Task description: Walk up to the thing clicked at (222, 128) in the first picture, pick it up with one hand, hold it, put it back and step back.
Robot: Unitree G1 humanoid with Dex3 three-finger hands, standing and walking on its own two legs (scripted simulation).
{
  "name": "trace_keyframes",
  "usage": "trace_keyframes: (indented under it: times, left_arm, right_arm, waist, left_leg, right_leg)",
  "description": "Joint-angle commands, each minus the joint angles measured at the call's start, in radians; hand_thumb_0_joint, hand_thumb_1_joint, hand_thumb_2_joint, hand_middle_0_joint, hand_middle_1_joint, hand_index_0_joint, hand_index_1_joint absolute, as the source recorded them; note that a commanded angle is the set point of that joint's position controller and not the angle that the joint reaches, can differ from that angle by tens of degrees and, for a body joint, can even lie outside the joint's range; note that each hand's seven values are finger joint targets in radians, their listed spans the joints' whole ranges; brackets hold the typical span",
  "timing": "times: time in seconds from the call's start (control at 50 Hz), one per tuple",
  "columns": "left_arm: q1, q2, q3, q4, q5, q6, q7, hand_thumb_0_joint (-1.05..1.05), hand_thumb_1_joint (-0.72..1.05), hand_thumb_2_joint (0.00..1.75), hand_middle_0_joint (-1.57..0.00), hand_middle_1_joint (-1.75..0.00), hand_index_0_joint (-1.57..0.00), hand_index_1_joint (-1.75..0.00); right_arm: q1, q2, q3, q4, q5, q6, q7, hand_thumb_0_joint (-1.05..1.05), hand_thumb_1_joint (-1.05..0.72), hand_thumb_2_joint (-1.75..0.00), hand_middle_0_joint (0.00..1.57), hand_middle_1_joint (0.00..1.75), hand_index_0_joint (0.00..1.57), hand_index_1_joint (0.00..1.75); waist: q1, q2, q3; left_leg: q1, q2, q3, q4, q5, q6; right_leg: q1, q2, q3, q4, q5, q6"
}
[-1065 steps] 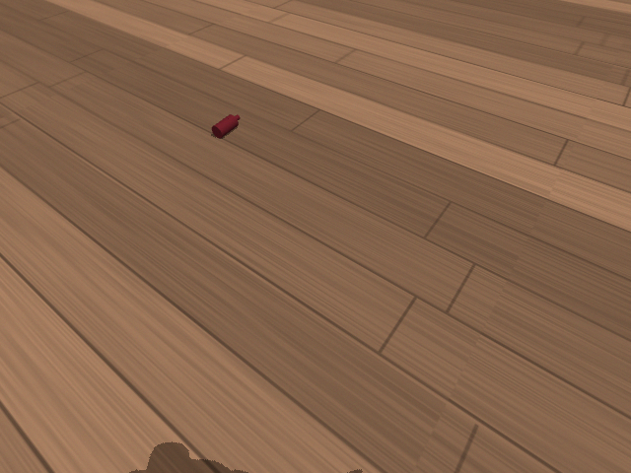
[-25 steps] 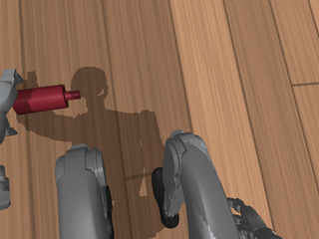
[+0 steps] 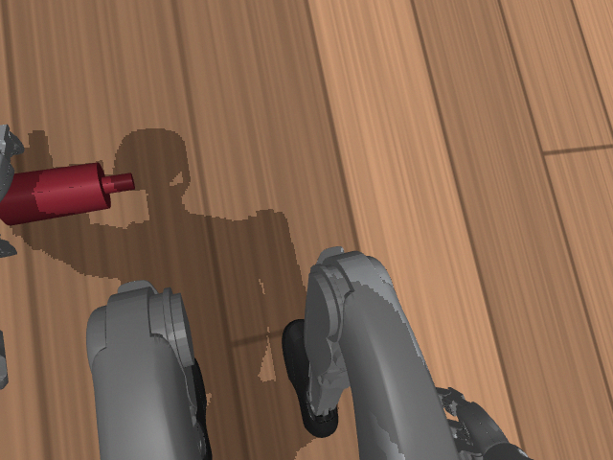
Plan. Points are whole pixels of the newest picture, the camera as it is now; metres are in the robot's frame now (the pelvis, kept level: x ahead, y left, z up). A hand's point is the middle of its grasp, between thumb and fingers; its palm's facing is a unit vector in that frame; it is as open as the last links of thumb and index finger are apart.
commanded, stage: rise first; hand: left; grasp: from above
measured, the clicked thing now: (71, 190) +0.48 +0.28 -0.29
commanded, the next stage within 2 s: approach in 0.92 s
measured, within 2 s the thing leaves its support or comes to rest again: neither
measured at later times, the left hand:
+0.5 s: hand out of the picture +0.43 +0.34 -0.18, palm faces -0.46 -0.09 -0.88, open 14.0 cm
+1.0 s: hand out of the picture +0.43 +0.34 -0.18, palm faces -0.44 -0.08 -0.89, open 13.9 cm
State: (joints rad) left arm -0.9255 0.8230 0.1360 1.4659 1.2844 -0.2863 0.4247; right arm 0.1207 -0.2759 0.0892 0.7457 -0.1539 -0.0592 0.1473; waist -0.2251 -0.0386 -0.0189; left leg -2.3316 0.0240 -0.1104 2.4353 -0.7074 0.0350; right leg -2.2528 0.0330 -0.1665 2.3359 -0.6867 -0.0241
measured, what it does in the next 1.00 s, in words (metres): stands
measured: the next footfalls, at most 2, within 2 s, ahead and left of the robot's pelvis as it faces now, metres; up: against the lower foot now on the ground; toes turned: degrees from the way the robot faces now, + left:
none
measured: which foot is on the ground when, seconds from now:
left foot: down 0.00-1.00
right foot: down 0.00-1.00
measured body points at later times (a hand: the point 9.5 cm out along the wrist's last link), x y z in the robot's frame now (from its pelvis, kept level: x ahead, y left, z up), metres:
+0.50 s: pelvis +0.00 +0.00 +0.00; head +0.24 +0.08 +0.37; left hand +0.45 +0.34 -0.13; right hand +0.07 -0.27 -0.10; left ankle +0.07 +0.12 -0.29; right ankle +0.10 -0.10 -0.29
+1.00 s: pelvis +0.00 +0.00 +0.00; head +0.24 +0.09 +0.37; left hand +0.45 +0.34 -0.12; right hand +0.06 -0.27 -0.10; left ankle +0.07 +0.12 -0.29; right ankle +0.10 -0.10 -0.29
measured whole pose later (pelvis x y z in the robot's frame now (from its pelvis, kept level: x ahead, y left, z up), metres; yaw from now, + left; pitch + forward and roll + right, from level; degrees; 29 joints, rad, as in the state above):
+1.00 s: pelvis +0.00 +0.00 +0.00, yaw +0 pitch +34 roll -9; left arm -0.91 0.83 0.12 1.44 1.28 -0.28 0.41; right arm 0.15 -0.28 0.10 0.74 -0.15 -0.07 0.16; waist -0.23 -0.03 -0.04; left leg -2.34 0.01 -0.11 2.44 -0.69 0.04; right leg -2.25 0.03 -0.17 2.34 -0.68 -0.02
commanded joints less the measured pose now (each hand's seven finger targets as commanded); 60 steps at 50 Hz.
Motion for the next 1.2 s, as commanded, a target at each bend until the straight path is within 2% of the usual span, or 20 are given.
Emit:
trace_keyframes:
  times: [0.0,0.18,0.28,0.38,0.42,0.48,0.58,0.62,0.68,0.74,0.78,0.84,0.88,0.9,0.92,0.94,1.0,1.02,1.1,1.18]
  left_arm:
    - [-0.274,0.295,0.041,-0.125,-0.010,0.006,0.036,0.00,-0.56,1.01,-0.07,-1.03,-0.07,-1.03]
    - [-0.271,0.280,0.030,-0.138,-0.010,0.012,0.030,0.00,-0.54,1.00,-0.09,-1.00,-0.09,-1.01]
    - [-0.257,0.280,0.029,-0.137,-0.032,0.009,0.016,0.00,-0.53,0.99,-0.09,-1.01,-0.09,-1.01]
    - [-0.281,0.289,0.031,-0.182,-0.032,-0.001,0.012,0.00,-0.51,0.97,-0.11,-0.99,-0.11,-1.00]
    - [-0.252,0.293,0.039,-0.156,-0.032,-0.002,0.012,0.00,-0.53,0.98,-0.10,-1.01,-0.10,-1.01]
    - [-0.272,0.283,0.029,-0.155,-0.023,-0.009,0.015,0.00,-0.54,1.00,-0.10,-1.01,-0.09,-1.01]
    - [-0.288,0.303,0.034,-0.136,-0.020,-0.009,0.022,0.00,-0.53,0.99,-0.10,-1.01,-0.10,-1.01]
    - [-0.272,0.282,0.006,-0.099,-0.015,-0.002,0.017,0.00,-0.54,0.99,-0.10,-1.02,-0.09,-1.02]
    - [-0.285,0.291,0.019,-0.120,-0.018,0.000,0.022,0.00,-0.53,0.99,-0.10,-1.01,-0.10,-1.01]
    - [-0.277,0.276,0.004,-0.089,-0.016,0.005,0.016,0.00,-0.53,0.99,-0.10,-1.01,-0.10,-1.01]
    - [-0.287,0.304,0.019,-0.128,-0.012,0.002,0.019,0.00,-0.54,1.00,-0.10,-1.00,-0.10,-1.00]
    - [-0.264,0.291,0.025,-0.145,-0.009,0.007,0.025,0.00,-0.52,0.98,-0.11,-0.98,-0.11,-0.99]
    - [-0.295,0.284,0.017,-0.169,-0.014,0.008,0.022,0.00,-0.52,0.98,-0.11,-0.99,-0.11,-0.99]
    - [-0.270,0.290,0.023,-0.167,-0.016,0.009,0.023,0.00,-0.51,0.98,-0.12,-0.98,-0.11,-0.99]
    - [-0.270,0.288,0.032,-0.162,-0.022,0.010,0.025,0.00,-0.50,0.97,-0.13,-0.97,-0.12,-0.98]
    - [-0.271,0.289,0.028,-0.177,-0.024,0.010,0.023,0.00,-0.51,0.97,-0.12,-0.98,-0.12,-0.98]
    - [-0.266,0.256,-0.001,-0.155,-0.020,0.014,0.010,0.00,-0.58,1.05,-0.12,-0.94,-0.09,-0.98]
    - [-0.261,0.251,-0.003,-0.154,-0.022,0.017,0.006,0.00,-0.55,1.00,-0.08,-1.02,-0.08,-1.03]
    - [-0.349,0.163,-0.068,-0.186,-0.044,0.010,-0.005,0.00,-0.56,1.01,-0.07,-1.06,-0.07,-1.06]
    - [-0.414,0.123,-0.108,-0.150,-0.035,0.012,0.007,0.00,-0.57,1.02,-0.07,-1.06,-0.07,-1.06]
  right_arm:
    - [0.204,-0.256,-0.081,-0.008,-0.002,-0.001,-0.014,0.00,-0.91,-0.90,0.20,0.30,0.20,0.30]
    - [0.222,-0.263,-0.080,-0.011,0.000,-0.006,-0.006,0.00,-0.91,-0.90,0.20,0.30,0.20,0.30]
    - [0.217,-0.261,-0.077,-0.015,0.003,-0.005,-0.003,0.00,-0.91,-0.90,0.20,0.30,0.20,0.30]
    - [0.223,-0.261,-0.079,-0.020,0.004,-0.006,-0.003,0.00,-0.91,-0.90,0.20,0.30,0.20,0.30]
    - [0.221,-0.262,-0.079,-0.017,0.004,-0.007,-0.002,0.00,-0.91,-0.90,0.20,0.30,0.20,0.30]
    - [0.223,-0.261,-0.076,-0.020,0.003,-0.004,-0.001,0.00,-0.91,-0.90,0.20,0.30,0.20,0.30]
    - [0.212,-0.256,-0.066,-0.015,0.000,-0.005,-0.008,0.00,-0.91,-0.90,0.20,0.30,0.20,0.30]
    - [0.212,-0.252,-0.064,-0.011,0.001,-0.008,-0.007,0.00,-0.91,-0.90,0.20,0.30,0.20,0.30]
    - [0.215,-0.261,-0.065,-0.012,-0.001,-0.010,-0.008,0.00,-0.91,-0.90,0.20,0.30,0.20,0.30]
    - [0.208,-0.265,-0.068,-0.013,0.002,-0.017,-0.007,0.00,-0.91,-0.90,0.20,0.30,0.20,0.30]
    - [0.200,-0.265,-0.068,-0.017,0.005,-0.014,-0.010,0.00,-0.91,-0.90,0.20,0.30,0.20,0.30]
    - [0.203,-0.262,-0.072,-0.019,0.006,-0.014,-0.007,0.00,-0.91,-0.90,0.20,0.30,0.20,0.30]
    - [0.212,-0.263,-0.074,-0.018,0.008,-0.014,-0.005,0.00,-0.91,-0.90,0.20,0.30,0.20,0.30]
    - [0.209,-0.261,-0.078,-0.017,0.010,-0.012,-0.006,0.00,-0.91,-0.90,0.20,0.30,0.20,0.30]
    - [0.212,-0.265,-0.081,-0.020,0.009,-0.013,-0.007,0.00,-0.91,-0.90,0.20,0.30,0.20,0.30]
    - [0.207,-0.260,-0.078,-0.024,0.009,-0.011,-0.006,0.00,-0.91,-0.90,0.20,0.30,0.20,0.30]
    - [0.226,-0.255,-0.077,-0.016,0.009,-0.012,-0.005,0.00,-0.91,-0.90,0.20,0.30,0.20,0.30]
    - [0.230,-0.253,-0.078,-0.013,0.011,-0.013,-0.003,0.00,-0.90,-0.90,0.20,0.30,0.20,0.30]
    - [0.246,-0.253,-0.080,-0.007,0.010,-0.019,-0.005,0.00,-0.91,-0.90,0.20,0.30,0.20,0.30]
    - [0.260,-0.259,-0.075,0.004,0.007,-0.027,-0.013,0.00,-0.91,-0.90,0.20,0.30,0.20,0.30]
  waist:
    - [0.013,0.358,-0.682]
    - [-0.001,0.368,-0.674]
    - [0.006,0.343,-0.684]
    - [0.000,0.347,-0.695]
    - [0.011,0.343,-0.685]
    - [-0.005,0.326,-0.682]
    - [-0.001,0.307,-0.668]
    - [-0.007,0.291,-0.644]
    - [-0.002,0.320,-0.666]
    - [-0.009,0.342,-0.615]
    - [0.011,0.370,-0.663]
    - [0.017,0.401,-0.680]
    - [-0.002,0.384,-0.687]
    - [0.015,0.385,-0.700]
    - [0.007,0.382,-0.681]
    - [0.015,0.397,-0.689]
    - [-0.009,0.334,-0.662]
    - [-0.003,0.334,-0.661]
    - [-0.049,0.311,-0.666]
    - [-0.073,0.323,-0.651]
  left_leg:
    - [0.538,-0.019,0.026,-0.255,0.208,-0.004]
    - [0.560,-0.017,0.016,-0.259,0.238,-0.008]
    - [0.530,-0.020,0.025,-0.249,0.234,-0.001]
    - [0.530,-0.020,0.029,-0.244,0.228,-0.001]
    - [0.528,-0.021,0.024,-0.252,0.230,-0.004]
    - [0.512,-0.021,0.026,-0.244,0.224,0.000]
    - [0.462,-0.024,0.044,-0.233,0.190,0.007]
    - [0.460,-0.023,0.042,-0.229,0.191,0.009]
    - [0.492,-0.023,0.037,-0.239,0.205,0.003]
    - [0.504,-0.020,0.015,-0.269,0.157,-0.006]
    - [0.540,-0.019,0.012,-0.274,0.175,-0.011]
    - [0.577,-0.021,0.010,-0.283,0.213,-0.016]
    - [0.569,-0.020,0.018,-0.269,0.225,-0.010]
    - [0.567,-0.021,0.021,-0.272,0.222,-0.010]
    - [0.552,-0.023,0.020,-0.277,0.209,-0.010]
    - [0.547,-0.024,0.024,-0.282,0.203,-0.010]
    - [0.514,-0.026,0.038,-0.259,0.206,0.001]
    - [0.515,-0.027,0.040,-0.263,0.210,0.001]
    - [0.509,-0.021,0.028,-0.261,0.187,0.003]
    - [0.530,-0.017,0.020,-0.261,0.175,-0.004]
  right_leg:
    - [0.303,0.032,-0.004,-0.218,0.223,-0.018]
    - [0.294,0.027,-0.012,-0.209,0.252,-0.015]
    - [0.314,0.030,-0.007,-0.216,0.253,-0.013]
    - [0.328,0.030,-0.005,-0.225,0.248,-0.011]
    - [0.322,0.029,-0.008,-0.215,0.247,-0.014]
    - [0.329,0.033,-0.008,-0.225,0.247,-0.013]
    - [0.349,0.036,0.005,-0.247,0.218,-0.007]
    - [0.340,0.037,0.007,-0.244,0.223,-0.008]
    - [0.336,0.036,-0.003,-0.235,0.230,-0.011]
    - [0.264,0.030,-0.016,-0.217,0.184,-0.019]
    - [0.270,0.030,-0.017,-0.210,0.198,-0.021]
    - [0.265,0.025,-0.016,-0.196,0.225,-0.022]
    - [0.278,0.026,-0.013,-0.208,0.244,-0.018]
    - [0.279,0.028,-0.010,-0.211,0.239,-0.020]
    - [0.274,0.023,-0.011,-0.210,0.229,-0.019]
    - [0.284,0.025,-0.009,-0.214,0.224,-0.019]
    - [0.307,0.030,-0.002,-0.241,0.234,-0.014]
    - [0.313,0.028,0.001,-0.243,0.237,-0.014]
    - [0.303,0.032,-0.007,-0.257,0.226,-0.011]
    - [0.274,0.033,-0.013,-0.257,0.216,-0.013]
